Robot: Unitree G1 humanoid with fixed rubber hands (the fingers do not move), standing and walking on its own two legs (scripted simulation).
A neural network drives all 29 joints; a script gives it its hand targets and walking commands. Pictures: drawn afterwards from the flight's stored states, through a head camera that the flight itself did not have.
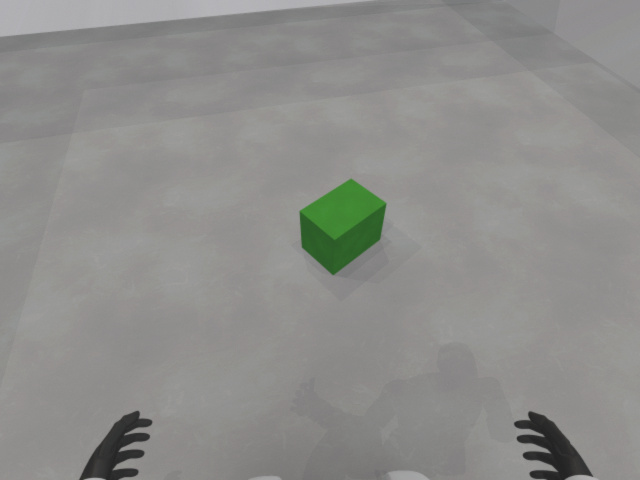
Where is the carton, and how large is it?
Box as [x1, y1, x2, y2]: [300, 179, 386, 274]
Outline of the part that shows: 352,179 349,179 300,210 302,247 332,274 377,241 380,236 386,203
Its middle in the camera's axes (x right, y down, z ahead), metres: +0.08 -0.04 +1.48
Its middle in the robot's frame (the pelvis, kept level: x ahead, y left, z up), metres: +1.05 -0.09 -0.63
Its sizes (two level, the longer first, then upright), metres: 0.264 0.185 0.211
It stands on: the floor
